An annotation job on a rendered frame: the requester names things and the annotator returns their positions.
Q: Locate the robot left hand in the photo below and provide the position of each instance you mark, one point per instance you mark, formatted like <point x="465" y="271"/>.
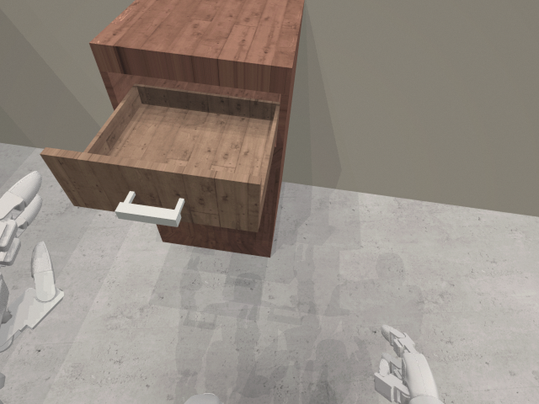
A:
<point x="18" y="208"/>

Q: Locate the cabinet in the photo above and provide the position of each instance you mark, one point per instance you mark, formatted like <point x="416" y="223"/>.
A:
<point x="241" y="48"/>

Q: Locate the robot right hand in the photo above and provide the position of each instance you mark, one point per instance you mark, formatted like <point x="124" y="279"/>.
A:
<point x="401" y="382"/>

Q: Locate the drawer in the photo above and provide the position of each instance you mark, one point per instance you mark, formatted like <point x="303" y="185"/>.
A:
<point x="214" y="151"/>

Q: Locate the handle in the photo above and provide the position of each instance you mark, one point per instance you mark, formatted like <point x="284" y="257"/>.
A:
<point x="149" y="214"/>

